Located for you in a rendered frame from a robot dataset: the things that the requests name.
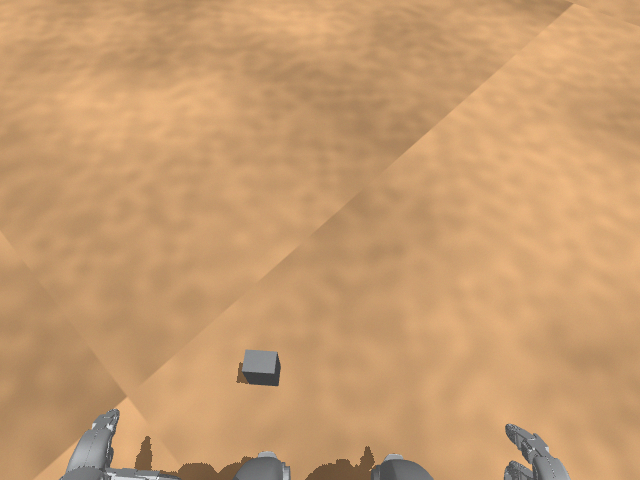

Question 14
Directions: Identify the carton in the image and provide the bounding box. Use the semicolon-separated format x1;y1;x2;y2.
242;349;281;386

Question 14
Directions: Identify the right robot hand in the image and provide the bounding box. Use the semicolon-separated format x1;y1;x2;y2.
504;424;571;480

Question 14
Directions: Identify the left robot hand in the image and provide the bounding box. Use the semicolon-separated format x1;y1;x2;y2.
65;409;182;480

